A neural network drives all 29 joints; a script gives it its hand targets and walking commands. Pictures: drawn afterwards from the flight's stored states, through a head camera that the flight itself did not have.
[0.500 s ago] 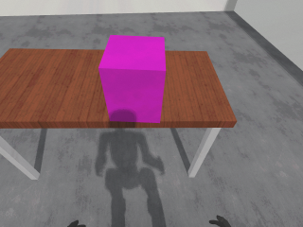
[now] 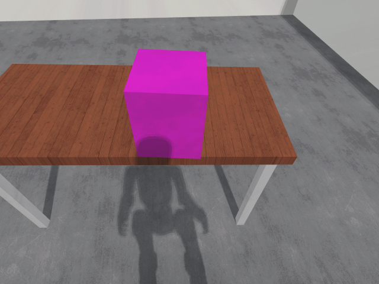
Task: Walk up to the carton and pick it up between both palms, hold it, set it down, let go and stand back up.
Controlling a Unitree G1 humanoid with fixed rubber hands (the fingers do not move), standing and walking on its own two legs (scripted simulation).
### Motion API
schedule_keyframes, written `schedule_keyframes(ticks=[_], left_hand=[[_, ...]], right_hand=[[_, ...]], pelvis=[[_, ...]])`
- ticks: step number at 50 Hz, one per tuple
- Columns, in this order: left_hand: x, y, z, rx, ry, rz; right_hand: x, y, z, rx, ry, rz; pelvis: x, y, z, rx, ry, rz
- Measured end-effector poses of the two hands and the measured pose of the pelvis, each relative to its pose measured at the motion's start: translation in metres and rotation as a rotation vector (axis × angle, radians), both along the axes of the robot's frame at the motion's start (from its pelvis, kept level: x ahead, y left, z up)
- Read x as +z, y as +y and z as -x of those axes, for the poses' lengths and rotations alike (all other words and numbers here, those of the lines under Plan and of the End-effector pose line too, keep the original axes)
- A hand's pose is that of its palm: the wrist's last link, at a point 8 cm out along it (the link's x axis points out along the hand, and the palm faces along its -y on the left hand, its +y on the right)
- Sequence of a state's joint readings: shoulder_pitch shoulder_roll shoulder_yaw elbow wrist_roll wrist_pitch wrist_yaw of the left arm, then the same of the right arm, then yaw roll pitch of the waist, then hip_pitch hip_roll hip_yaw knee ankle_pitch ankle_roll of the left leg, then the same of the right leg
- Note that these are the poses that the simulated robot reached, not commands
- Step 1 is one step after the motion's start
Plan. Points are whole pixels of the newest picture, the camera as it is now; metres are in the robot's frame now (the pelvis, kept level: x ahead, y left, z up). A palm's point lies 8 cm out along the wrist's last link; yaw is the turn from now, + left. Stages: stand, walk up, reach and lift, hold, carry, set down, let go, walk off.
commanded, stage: stand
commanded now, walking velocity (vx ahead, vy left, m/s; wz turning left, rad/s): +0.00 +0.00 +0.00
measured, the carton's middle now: (170, 105) +0.61 +0.04 +0.02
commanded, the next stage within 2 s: none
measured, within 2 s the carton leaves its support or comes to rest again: neither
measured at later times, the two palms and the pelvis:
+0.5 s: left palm out of the picture -0.01 +0.21 -0.14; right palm out of the picture -0.01 -0.20 -0.14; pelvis +0.00 +0.00 +0.01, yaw +0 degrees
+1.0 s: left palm out of the picture -0.04 +0.20 -0.14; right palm out of the picture -0.03 -0.19 -0.14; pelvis +0.00 +0.01 +0.01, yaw +0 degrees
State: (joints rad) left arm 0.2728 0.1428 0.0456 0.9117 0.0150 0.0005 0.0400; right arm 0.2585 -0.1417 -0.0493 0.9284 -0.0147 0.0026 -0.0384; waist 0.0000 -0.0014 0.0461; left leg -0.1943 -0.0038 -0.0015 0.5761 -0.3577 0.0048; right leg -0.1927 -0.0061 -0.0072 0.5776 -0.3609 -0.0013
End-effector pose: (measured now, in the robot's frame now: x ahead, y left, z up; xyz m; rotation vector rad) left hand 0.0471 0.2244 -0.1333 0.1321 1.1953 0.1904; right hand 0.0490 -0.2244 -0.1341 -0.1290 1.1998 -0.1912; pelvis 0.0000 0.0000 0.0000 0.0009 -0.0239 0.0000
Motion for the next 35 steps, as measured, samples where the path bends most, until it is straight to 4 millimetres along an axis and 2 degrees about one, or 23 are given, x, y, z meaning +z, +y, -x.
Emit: schedule_keyframes(ticks=[17, 35], left_hand=[[-0.006, -0.012, 0.044, 0.035, 0.161, 0.032], [-0.008, -0.023, 0.071, 0.039, 0.245, 0.064]], right_hand=[[-0.005, 0.013, 0.042, -0.032, 0.155, -0.029], [-0.006, 0.029, 0.069, -0.035, 0.232, -0.059]], pelvis=[[0.007, 0.001, -0.003, 0.001, -0.027, 0.000], [0.010, 0.003, 0.000, 0.000, -0.030, 0.000]])
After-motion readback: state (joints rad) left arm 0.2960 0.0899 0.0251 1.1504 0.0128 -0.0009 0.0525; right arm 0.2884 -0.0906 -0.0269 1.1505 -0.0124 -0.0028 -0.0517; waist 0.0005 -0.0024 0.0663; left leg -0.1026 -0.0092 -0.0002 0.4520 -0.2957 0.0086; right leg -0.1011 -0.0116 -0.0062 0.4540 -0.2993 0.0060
